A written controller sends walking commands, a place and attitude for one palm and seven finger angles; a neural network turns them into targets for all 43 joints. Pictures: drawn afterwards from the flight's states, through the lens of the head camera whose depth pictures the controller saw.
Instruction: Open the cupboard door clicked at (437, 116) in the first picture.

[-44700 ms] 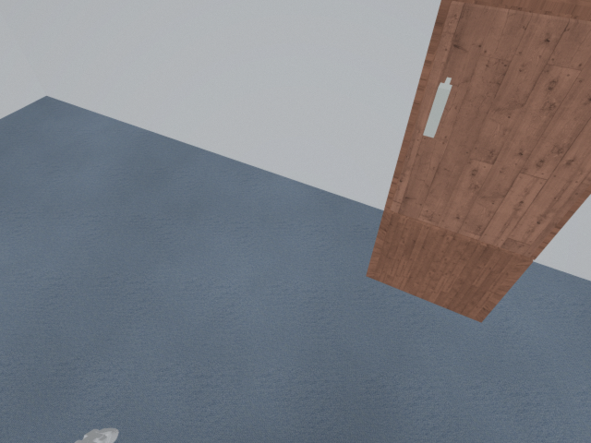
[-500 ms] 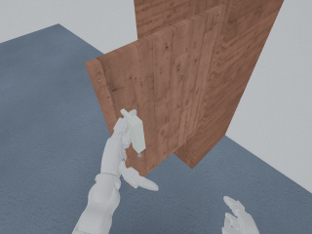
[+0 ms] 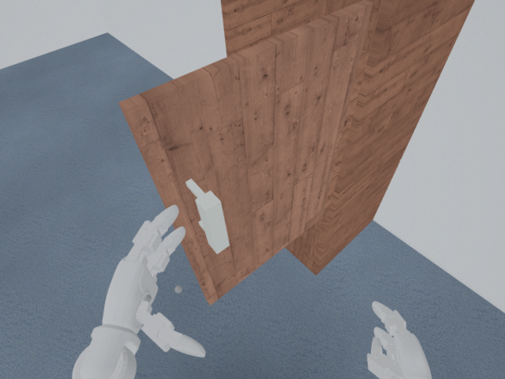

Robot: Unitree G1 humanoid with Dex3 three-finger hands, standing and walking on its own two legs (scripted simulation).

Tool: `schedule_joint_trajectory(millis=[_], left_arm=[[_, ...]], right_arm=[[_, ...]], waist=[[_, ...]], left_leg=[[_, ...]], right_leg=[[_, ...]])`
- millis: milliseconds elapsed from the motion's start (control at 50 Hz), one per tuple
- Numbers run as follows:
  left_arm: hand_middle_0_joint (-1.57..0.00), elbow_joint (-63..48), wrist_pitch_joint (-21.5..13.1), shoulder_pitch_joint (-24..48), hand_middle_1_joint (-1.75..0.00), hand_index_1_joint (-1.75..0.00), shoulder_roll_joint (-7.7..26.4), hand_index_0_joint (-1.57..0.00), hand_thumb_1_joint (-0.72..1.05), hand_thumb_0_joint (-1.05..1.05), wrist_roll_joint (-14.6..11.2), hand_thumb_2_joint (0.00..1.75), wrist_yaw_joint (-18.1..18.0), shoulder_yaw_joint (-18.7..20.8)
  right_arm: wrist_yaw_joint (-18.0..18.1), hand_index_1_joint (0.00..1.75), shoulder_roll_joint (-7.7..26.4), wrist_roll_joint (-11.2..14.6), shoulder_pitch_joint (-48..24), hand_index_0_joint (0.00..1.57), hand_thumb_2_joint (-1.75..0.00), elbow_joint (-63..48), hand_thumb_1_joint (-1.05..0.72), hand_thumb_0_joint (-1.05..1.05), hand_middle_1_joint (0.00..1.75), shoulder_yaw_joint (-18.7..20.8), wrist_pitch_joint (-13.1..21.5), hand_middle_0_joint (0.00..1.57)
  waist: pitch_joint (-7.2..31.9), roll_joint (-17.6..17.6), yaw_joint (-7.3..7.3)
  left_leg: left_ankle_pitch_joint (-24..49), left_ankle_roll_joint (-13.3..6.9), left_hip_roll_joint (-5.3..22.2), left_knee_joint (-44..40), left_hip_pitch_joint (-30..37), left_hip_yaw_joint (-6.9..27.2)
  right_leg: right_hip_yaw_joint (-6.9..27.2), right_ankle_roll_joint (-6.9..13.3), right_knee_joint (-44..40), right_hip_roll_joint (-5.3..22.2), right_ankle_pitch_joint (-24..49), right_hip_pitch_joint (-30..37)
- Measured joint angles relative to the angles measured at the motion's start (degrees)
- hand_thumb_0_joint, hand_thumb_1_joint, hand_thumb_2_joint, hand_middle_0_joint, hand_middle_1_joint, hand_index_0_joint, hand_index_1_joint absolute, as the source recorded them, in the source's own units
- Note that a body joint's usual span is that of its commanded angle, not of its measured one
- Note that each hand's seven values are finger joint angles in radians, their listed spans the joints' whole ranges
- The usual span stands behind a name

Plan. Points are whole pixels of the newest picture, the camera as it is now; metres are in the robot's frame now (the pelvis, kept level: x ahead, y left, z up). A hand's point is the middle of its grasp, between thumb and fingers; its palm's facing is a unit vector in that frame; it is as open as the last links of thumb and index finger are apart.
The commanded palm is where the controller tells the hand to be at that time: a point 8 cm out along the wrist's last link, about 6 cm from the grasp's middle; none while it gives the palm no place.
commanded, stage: slide the hand sideways off the handle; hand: left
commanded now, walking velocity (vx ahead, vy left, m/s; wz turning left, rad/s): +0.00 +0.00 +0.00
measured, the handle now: (206, 215) +0.34 +0.10 +0.09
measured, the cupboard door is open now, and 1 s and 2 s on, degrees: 87 87 87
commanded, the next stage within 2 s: draw the hand back to the body in 0.20 s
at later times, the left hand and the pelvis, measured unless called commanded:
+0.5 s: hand (137, 295) +0.21 +0.17 +0.10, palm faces -0.04 -1.00 -0.07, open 16.3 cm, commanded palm +0.18 +0.23 +0.11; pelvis +0.00 +0.02 +0.00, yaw +0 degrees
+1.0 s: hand (65, 287) +0.20 +0.23 +0.14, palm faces +0.24 -0.92 -0.32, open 14.9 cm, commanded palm +0.16 +0.28 +0.16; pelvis +0.01 +0.03 +0.03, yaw +0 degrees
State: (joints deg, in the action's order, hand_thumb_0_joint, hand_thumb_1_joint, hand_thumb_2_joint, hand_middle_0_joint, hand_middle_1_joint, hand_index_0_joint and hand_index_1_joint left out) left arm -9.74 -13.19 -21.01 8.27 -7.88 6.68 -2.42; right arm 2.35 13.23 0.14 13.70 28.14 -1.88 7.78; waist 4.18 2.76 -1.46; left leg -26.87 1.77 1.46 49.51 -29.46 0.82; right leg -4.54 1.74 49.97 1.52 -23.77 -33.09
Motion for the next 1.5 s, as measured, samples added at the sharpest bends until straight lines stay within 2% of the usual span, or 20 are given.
schedule_joint_trajectory(millis=[200,340,440,560,820,880,920,960,1020,1180,1500], left_arm=[[-0.16,0.1,-0.6,-2.1,-0.31,-0.31,1.6,-0.17,-0.5,-0.02,-3.3,0.3,3.0,5.2],[-0.15,-0.8,-1.2,-2.7,-0.3,-0.3,2.1,-0.16,-0.5,-0.02,-4.1,0.3,4.4,5.1],[-0.15,-4.0,0.2,-4.2,-0.3,-0.3,2.5,-0.16,-0.5,-0.02,-3.9,0.3,3.9,4.8],[-0.15,-7.3,2.4,-6.0,-0.3,-0.3,3.3,-0.16,-0.5,-0.02,-4.7,0.3,3.7,6.6],[-0.15,-10.5,7.8,-6.5,-0.3,-0.3,5.6,-0.16,-0.47,-0.01,-7.3,0.31,6.7,11.1],[-0.16,-12.3,9.3,-6.5,-0.3,-0.3,7.6,-0.16,-0.42,-0.01,-1.1,0.34,-0.5,10.5],[-0.16,-13.5,9.9,-7.5,-0.3,-0.3,7.9,-0.16,-0.37,-0.01,1.9,0.36,-5.2,10.2],[-0.16,-14.3,10.1,-8.4,-0.3,-0.3,7.8,-0.16,-0.31,-0.01,3.8,0.38,-8.3,10.0],[-0.16,-14.6,9.9,-9.1,-0.3,-0.3,7.9,-0.17,-0.22,-0.01,5.4,0.42,-11.0,10.0],[-0.18,-12.4,9.1,-7.7,-0.3,-0.3,8.9,-0.18,0.04,-0.01,6.6,0.53,-13.1,12.9],[-0.2,-12.6,7.9,-5.4,-0.3,-0.3,10.8,-0.2,0.59,0.0,6.1,0.77,-13.0,20.5]], right_arm=[[0.7,0.3,0.7,0.5,1.3,0.2,-0.9,0.3,-0.9,0.02,0.3,0.2,1.4,0.2],[0.9,0.3,1.3,0.8,1.8,0.2,-0.9,0.4,-0.9,0.02,0.3,0.4,3.0,0.2],[0.9,0.3,0.6,1.1,1.9,0.2,-0.9,0.2,-0.9,0.02,0.3,0.2,3.4,0.2],[0.9,0.3,-0.2,1.4,2.0,0.2,-0.9,-0.2,-0.9,0.02,0.3,-0.7,3.5,0.2],[1.8,0.3,0.2,1.8,1.0,0.2,-0.9,1.0,-0.9,0.02,0.3,-2.1,4.8,0.2],[2.7,0.3,-0.1,0.9,0.7,0.2,-0.9,1.8,-0.9,0.02,0.3,-1.9,4.5,0.2],[2.9,0.3,-0.2,0.5,0.6,0.2,-0.9,2.2,-0.9,0.02,0.3,-1.9,4.1,0.2],[3.0,0.3,-0.3,0.1,0.5,0.2,-0.9,2.7,-0.9,0.02,0.3,-1.8,3.7,0.2],[3.0,0.3,-0.4,-0.2,0.4,0.2,-0.9,3.8,-0.9,0.02,0.3,-1.7,3.2,0.2],[3.0,0.3,-0.6,-0.8,-0.8,0.2,-0.9,7.2,-0.9,0.02,0.3,-1.5,2.1,0.2],[2.0,0.3,-0.3,-1.0,-2.8,0.2,-0.9,8.8,-0.9,0.02,0.3,0.2,0.6,0.2]], waist=[[0.2,0.0,0.23],[0.1,0.2,0.35],[0.5,0.1,0.33],[0.7,0.4,0.02],[0.2,0.7,-1.3],[-0.7,0.4,-1.84],[-1.3,0.4,-1.72],[-1.9,0.5,-1.68],[-2.9,0.6,-1.83],[-5.2,0.8,-2.27],[-5.9,1.3,-3.14]], left_leg=[[-0.5,0.0,0.2,1.0,-1.0,0.2],[-1.1,-0.5,-0.1,2.6,-2.3,0.5],[-1.2,-1.0,-0.3,2.4,-1.4,0.0],[-0.9,-1.5,-0.4,1.1,0.8,-0.2],[0.2,-2.0,-0.6,-1.7,5.3,0.3],[1.1,-2.1,-0.6,-4.1,8.0,-0.1],[2.0,-2.1,-0.6,-6.3,10.0,-0.3],[3.1,-2.2,-0.8,-8.7,12.1,-0.5],[4.5,-2.4,-1.0,-12.1,15.0,-0.9],[7.4,-2.5,-1.2,-19.1,21.3,-1.6],[9.7,-2.0,-0.7,-25.4,26.9,-2.2]], right_leg=[[-0.2,-0.1,0.5,-0.2,-0.2,-0.7],[-0.4,-0.5,1.0,0.1,-0.3,-1.4],[0.1,-1.0,0.7,0.2,-0.2,-0.6],[0.3,-1.5,-1.1,0.3,0.4,1.9],[-0.2,-2.1,-5.1,0.4,1.9,7.1],[0.1,-2.2,-7.4,0.2,2.9,9.7],[0.2,-2.3,-9.5,0.2,3.8,11.6],[0.5,-2.3,-11.8,0.3,4.8,13.6],[0.8,-2.5,-14.7,0.4,6.1,16.3],[1.3,-2.6,-20.9,0.3,8.8,22.0],[1.8,-2.3,-26.6,-0.4,10.8,27.1]])
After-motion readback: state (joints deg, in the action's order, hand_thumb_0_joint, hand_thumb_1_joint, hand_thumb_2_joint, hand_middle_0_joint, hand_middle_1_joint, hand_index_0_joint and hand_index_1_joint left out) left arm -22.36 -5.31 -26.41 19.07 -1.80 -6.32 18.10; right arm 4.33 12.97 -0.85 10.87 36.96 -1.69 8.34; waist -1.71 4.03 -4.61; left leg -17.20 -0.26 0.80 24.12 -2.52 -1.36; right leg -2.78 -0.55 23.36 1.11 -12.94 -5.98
